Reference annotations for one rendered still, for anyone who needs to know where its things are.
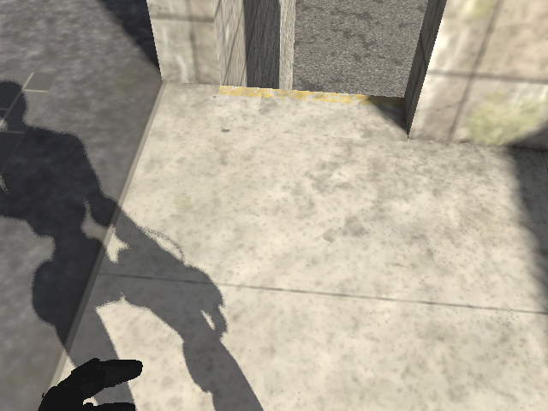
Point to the robot left hand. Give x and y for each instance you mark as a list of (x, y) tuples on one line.
[(86, 381)]

